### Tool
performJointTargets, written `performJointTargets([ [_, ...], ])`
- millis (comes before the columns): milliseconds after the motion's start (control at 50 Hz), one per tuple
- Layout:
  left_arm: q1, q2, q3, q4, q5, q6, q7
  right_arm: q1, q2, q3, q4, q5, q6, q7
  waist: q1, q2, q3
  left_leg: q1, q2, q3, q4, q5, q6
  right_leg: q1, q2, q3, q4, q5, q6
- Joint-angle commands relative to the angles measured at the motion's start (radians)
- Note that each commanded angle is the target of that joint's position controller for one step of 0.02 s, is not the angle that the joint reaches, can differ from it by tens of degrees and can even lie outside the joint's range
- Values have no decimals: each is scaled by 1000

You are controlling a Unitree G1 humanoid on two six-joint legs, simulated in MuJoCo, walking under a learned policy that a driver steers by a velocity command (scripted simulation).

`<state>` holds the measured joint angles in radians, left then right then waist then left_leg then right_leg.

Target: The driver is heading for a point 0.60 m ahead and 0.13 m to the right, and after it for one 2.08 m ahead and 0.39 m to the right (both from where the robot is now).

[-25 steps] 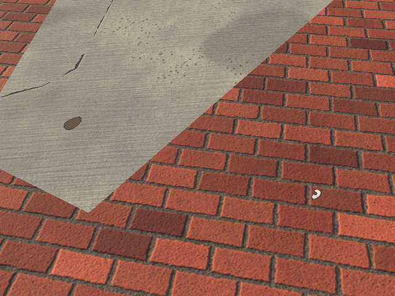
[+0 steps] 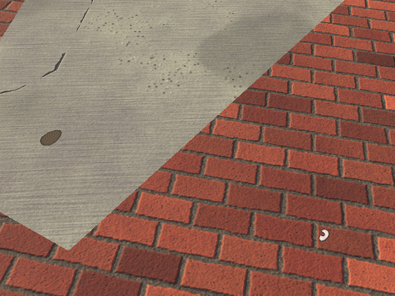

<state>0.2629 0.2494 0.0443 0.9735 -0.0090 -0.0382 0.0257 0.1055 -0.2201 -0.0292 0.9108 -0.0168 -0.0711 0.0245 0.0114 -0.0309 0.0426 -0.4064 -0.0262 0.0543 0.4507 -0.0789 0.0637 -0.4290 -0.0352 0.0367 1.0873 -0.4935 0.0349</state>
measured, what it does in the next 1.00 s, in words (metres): walks ahead: right foot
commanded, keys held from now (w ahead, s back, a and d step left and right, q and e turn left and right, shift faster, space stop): no key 0.56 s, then w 0.44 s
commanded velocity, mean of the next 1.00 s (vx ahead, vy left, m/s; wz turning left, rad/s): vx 0.15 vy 0.00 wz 0.00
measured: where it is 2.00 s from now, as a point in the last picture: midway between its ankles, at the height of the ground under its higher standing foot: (232, 215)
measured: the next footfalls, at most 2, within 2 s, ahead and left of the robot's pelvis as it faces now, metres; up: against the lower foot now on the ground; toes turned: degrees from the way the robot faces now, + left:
right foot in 0.20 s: +0.10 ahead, -0.15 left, +0.00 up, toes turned +0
right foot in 1.12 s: +0.38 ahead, -0.22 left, +0.00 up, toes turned -3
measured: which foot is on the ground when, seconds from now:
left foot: down 0.00-1.00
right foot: up 0.00-0.18, down 0.20-0.84, up 0.86-1.00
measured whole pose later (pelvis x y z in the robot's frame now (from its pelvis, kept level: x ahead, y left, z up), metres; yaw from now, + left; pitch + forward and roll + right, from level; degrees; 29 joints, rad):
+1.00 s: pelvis +0.18 -0.05 +0.00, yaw +0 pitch +2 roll +1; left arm 0.15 0.21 0.05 0.96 -0.03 -0.11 -0.02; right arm 0.44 -0.20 -0.03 1.10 0.01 -0.08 -0.01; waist -0.06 0.02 -0.01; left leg -0.10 0.03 0.01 0.44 -0.37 -0.01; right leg -0.59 -0.07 -0.03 1.00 -0.38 -0.05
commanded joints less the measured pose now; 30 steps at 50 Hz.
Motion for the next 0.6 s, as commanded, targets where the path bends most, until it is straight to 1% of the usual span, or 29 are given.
performJointTargets([
  [20, 144, 17, 11, -4, 10, 27, 25, -38, -102, -18, -35, -23, -6, -9, 49, 143, -143, 23, 225, -162, -193, 321, 177, 114, -44, -4, -151, 73, 10],
  [40, 136, 13, 9, -4, 11, 30, 29, -30, -106, -19, -28, -23, -7, -14, 46, 146, -155, 29, 224, -155, -194, 311, 181, 133, -43, -6, -217, 91, 8],
  [60, 120, 16, 8, -6, 13, 34, 31, -23, -113, -21, -22, -18, -6, -18, 38, 144, -170, 41, 228, -159, -199, 254, 183, 149, -43, -6, -273, 124, 5],
  [80, 104, 27, 11, -8, 13, 39, 31, -17, -120, -22, -17, -13, -2, -23, 31, 143, -179, 47, 233, -169, -211, 156, 180, 167, -42, -7, -316, 164, 3],
  [100, 88, 37, 14, -9, 12, 45, 30, -16, -126, -22, -13, -7, 4, -27, 25, 143, -174, 40, 234, -180, -226, 25, 173, 185, -41, -10, -354, 200, -1],
  [140, 65, 39, 17, -6, 16, 51, 27, -31, -124, -20, -7, 5, 18, -34, 33, 141, -130, -5, 215, -189, -242, -241, 140, 236, -26, -29, -461, 273, -14],
  [160, 56, 38, 18, -3, 23, 51, 25, -29, -112, -15, -1, 11, 24, -36, 37, 133, -100, -29, 197, -189, -241, -343, 112, 263, -17, -40, -523, 296, -26],
  [180, 49, 39, 18, -2, 32, 50, 24, -6, -93, -9, 12, 14, 27, -37, 36, 116, -69, -39, 176, -190, -237, -420, 76, 276, -24, -33, -583, 309, -40],
  [200, 51, 53, 17, -5, 38, 47, 24, 22, -83, -5, 24, 14, 30, -37, 26, 87, -39, -42, 152, -185, -214, -453, 37, 276, -62, 7, -647, 322, -60],
  [220, 37, 111, 29, -2, 27, 45, 27, 63, -93, -12, 29, 13, 32, -38, -20, 9, -3, -31, 97, -143, -187, -415, 8, 223, -76, 17, -655, 253, -81],
  [240, 32, 108, 34, 17, 17, 39, 23, 67, -96, -15, 33, 11, 38, -45, -24, -61, 17, 52, 55, -83, -146, -345, -10, 107, -57, 21, -691, 101, -88],
  [260, 20, 70, 27, 21, 19, 30, 20, 60, -98, -16, 36, 10, 42, -51, -23, -76, 20, 121, 53, -71, -104, -286, -13, 54, -52, 25, -728, 61, -77],
  [280, 1, 53, 22, 23, 23, 22, 19, 63, -88, -16, 39, 10, 46, -54, -32, -87, 9, 158, 54, -66, -83, -242, -9, 41, -52, 25, -744, 78, -62],
  [300, -12, 48, 22, 23, 22, 14, 17, 69, -84, -16, 47, 8, 49, -56, -34, -83, 2, 171, 54, -63, -69, -209, -5, 51, -48, 22, -743, 116, -52],
  [340, -5, 42, 21, 33, 17, 2, 17, 77, -76, -15, 61, 4, 50, -55, -31, -54, -24, 184, 54, -57, -54, -146, -1, 93, -44, 16, -723, 192, -47],
  [380, 10, 45, 21, 44, 13, -1, 17, 71, -74, -16, 69, 8, 49, -51, -22, -27, -40, 189, 57, -56, -44, -89, 0, 130, -39, 9, -700, 267, -50],
  [460, 30, 42, 18, 61, 12, 2, 18, 68, -74, -17, 87, 14, 51, -50, -10, 6, -61, 205, 59, -54, -24, -3, -3, 175, -30, -5, -671, 362, -55],
  [560, 36, 35, 15, 75, 10, 10, 18, 80, -74, -18, 111, 18, 59, -54, -9, 28, -55, 218, 61, -54, -11, 41, -7, 190, -20, -16, -660, 402, -55],
  [580, 59, 28, 14, 89, 9, 13, 18, 101, -67, -16, 127, 19, 62, -55, -7, 28, -73, 224, 49, -41, -8, -58, -5, 201, -10, -27, -665, 305, -60],
  [600, 66, 37, 19, 95, 3, 17, 19, 108, -76, -21, 134, 25, 65, -56, -8, 22, -52, 204, 31, -27, 6, -227, 3, 181, 2, -32, -661, 150, -75],
])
